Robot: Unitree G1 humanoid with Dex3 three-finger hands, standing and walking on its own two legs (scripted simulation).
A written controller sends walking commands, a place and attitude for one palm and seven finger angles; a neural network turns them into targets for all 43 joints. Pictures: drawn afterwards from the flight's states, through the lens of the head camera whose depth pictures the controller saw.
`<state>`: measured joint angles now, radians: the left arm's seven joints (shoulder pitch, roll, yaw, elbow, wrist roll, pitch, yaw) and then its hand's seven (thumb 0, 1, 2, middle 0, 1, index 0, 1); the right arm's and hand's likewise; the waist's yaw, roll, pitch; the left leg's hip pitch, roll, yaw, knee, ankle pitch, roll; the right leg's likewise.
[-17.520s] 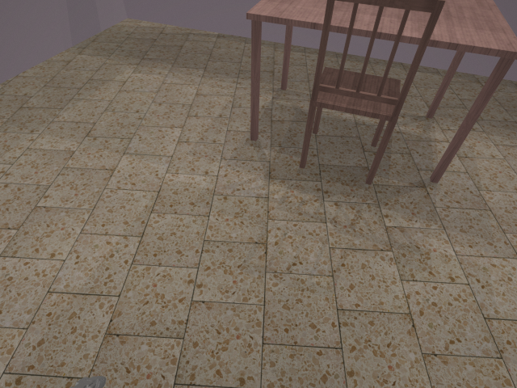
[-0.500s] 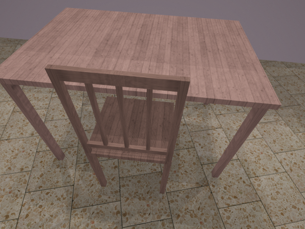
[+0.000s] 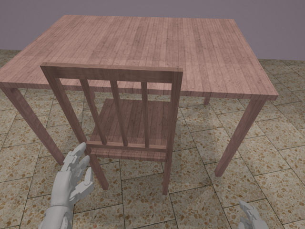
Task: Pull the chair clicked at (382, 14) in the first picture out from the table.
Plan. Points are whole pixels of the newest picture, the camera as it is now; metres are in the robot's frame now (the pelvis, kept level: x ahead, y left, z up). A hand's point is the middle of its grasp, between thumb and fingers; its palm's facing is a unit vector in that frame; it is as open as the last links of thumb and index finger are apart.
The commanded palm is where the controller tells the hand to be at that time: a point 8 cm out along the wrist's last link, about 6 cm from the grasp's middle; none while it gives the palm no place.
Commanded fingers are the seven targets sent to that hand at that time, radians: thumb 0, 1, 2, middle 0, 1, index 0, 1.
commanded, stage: raise the hand toward the chair's back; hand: left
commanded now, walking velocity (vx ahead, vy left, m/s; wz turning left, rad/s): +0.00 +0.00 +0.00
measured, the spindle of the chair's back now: (120, 117) +0.51 +0.13 -0.03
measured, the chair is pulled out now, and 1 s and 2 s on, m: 0.00 0.00 0.00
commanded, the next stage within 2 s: aim the fingers beside a spindle in 1.84 s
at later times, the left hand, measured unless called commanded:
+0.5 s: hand (102, 212) +0.19 +0.14 -0.04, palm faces -0.21 -0.98 -0.01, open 12.2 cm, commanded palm +0.16 +0.22 -0.03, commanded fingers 0.00 -0.01 0.51 -0.11 -0.16 -0.11 -0.16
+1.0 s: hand (76, 199) +0.21 +0.20 +0.00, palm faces +0.00 -1.00 -0.06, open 16.2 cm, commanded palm +0.19 +0.25 -0.01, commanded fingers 0.00 -0.50 0.30 -0.06 -0.08 -0.06 -0.08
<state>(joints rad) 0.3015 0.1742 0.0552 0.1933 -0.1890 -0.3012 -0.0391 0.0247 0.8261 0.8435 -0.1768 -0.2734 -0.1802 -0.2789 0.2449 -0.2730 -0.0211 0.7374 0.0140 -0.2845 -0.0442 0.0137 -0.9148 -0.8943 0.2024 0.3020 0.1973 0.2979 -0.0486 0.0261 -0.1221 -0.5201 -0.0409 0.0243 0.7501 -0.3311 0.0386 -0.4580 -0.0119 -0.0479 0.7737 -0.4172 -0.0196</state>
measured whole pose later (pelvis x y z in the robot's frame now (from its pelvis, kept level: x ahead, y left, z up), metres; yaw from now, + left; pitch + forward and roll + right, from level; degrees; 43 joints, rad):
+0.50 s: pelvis -0.04 -0.02 -0.08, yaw +0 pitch +15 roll -2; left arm 0.30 0.26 0.12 0.07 -0.28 -0.32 -0.41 0.01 0.21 0.60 -0.13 -0.19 -0.13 -0.19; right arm 0.18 -0.18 0.05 0.56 0.04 -0.18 -0.07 0.01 -0.90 -0.89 0.21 0.30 0.20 0.30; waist 0.00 0.05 -0.13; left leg -1.02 0.02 -0.03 1.23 -0.48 0.00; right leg -0.93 0.04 -0.11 1.22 -0.56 -0.07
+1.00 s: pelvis -0.02 +0.00 -0.06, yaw +0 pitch +14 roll -3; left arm 0.38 0.25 0.18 0.00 -0.26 -0.43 -0.24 -0.01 -0.37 0.35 -0.07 -0.10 -0.08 -0.10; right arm 0.20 -0.23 -0.01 0.53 0.03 -0.21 -0.06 0.01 -0.91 -0.89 0.20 0.30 0.20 0.30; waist -0.03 0.02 -0.16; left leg -0.92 0.00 -0.01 1.14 -0.47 0.04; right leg -0.82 0.02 -0.09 1.10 -0.53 -0.03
